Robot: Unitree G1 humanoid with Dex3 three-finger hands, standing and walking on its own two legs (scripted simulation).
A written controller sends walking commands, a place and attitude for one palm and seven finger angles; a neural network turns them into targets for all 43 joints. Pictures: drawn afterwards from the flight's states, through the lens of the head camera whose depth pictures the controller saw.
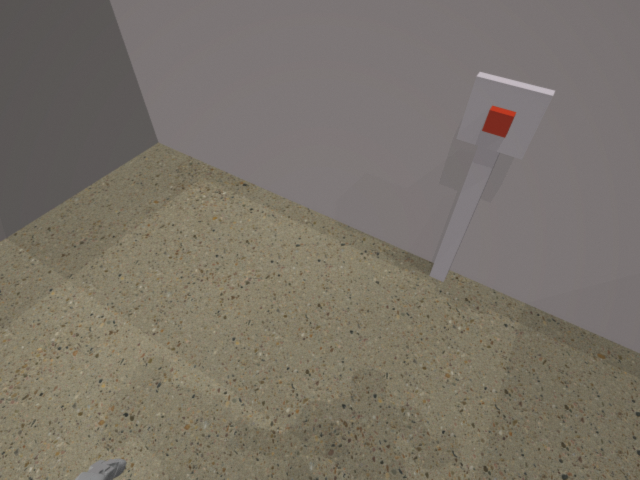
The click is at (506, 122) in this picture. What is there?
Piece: button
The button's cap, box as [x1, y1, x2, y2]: [482, 106, 515, 137]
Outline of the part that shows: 492,106 482,130 504,137 515,112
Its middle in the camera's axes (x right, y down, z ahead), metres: +0.45 -0.30 +0.99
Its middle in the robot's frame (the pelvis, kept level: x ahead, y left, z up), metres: +0.96 -0.41 -0.04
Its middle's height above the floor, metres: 0.73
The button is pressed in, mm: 0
